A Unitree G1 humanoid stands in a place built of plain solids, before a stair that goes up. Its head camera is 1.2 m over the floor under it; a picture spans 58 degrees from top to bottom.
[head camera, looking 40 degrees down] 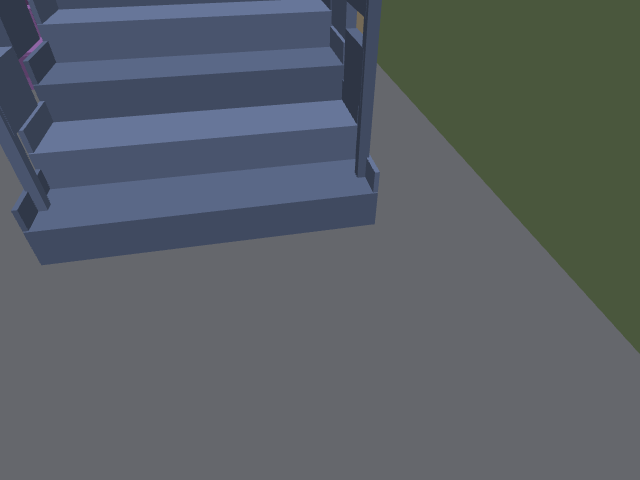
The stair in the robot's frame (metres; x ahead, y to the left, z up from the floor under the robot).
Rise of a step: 0.17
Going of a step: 0.30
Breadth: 1.40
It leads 11 degrees to the left of straight ahead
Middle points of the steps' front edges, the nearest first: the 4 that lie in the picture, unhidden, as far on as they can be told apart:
1.40 0.44 0.17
1.70 0.50 0.34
1.99 0.55 0.51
2.29 0.61 0.68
